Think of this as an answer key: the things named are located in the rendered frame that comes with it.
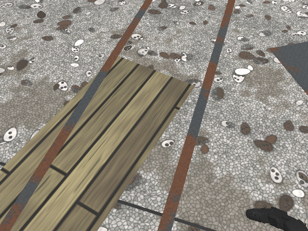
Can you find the right robot hand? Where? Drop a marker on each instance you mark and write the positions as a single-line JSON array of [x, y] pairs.
[[277, 218]]

